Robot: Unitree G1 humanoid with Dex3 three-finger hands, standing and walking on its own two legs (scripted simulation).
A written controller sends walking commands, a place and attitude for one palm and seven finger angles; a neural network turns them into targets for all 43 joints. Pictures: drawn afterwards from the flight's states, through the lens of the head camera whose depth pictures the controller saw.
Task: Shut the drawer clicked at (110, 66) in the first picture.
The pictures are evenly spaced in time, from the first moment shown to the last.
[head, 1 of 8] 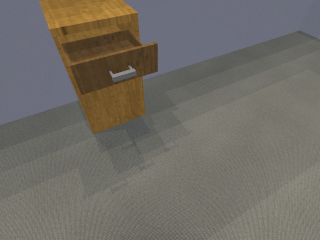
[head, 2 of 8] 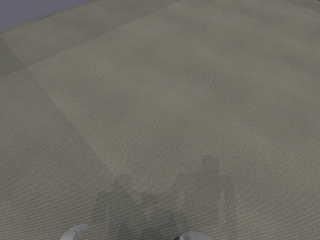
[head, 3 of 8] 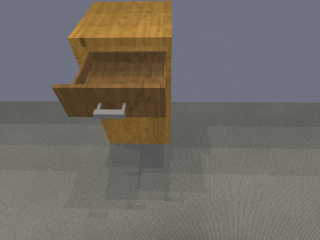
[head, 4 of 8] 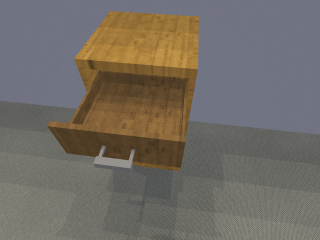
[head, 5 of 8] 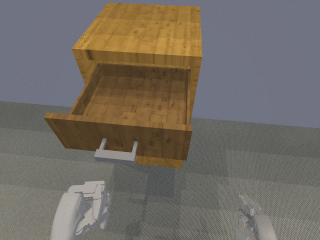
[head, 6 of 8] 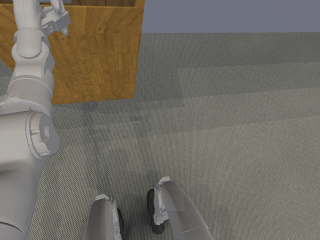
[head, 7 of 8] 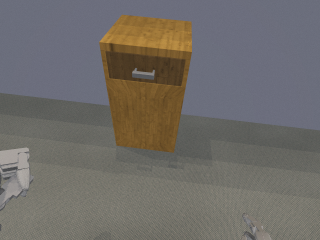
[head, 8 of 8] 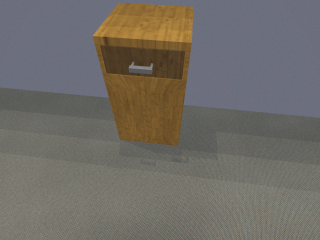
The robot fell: no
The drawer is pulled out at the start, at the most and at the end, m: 0.28 0.28 0.00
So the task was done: yes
